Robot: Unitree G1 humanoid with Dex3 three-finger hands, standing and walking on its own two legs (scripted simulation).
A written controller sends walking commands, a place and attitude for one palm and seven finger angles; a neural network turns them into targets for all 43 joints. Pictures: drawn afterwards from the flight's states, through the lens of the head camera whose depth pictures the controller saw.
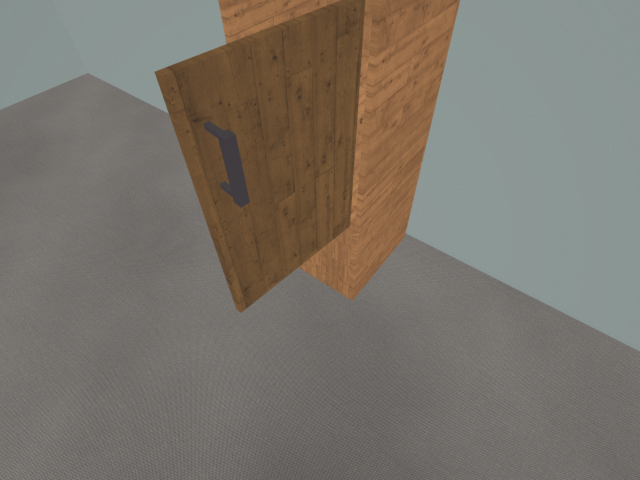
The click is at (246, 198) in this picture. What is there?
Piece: cupboard door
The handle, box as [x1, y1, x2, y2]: [203, 121, 249, 207]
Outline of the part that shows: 203,123 205,129 216,136 219,140 229,180 228,184 224,181 220,184 221,188 233,197 234,202 241,207 249,201 235,134 227,129 223,131 209,121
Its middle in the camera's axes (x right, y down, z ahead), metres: -0.15 -0.11 +0.61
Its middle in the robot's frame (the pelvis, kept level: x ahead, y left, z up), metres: +0.54 +0.18 +0.09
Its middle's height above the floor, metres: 0.87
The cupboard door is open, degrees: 83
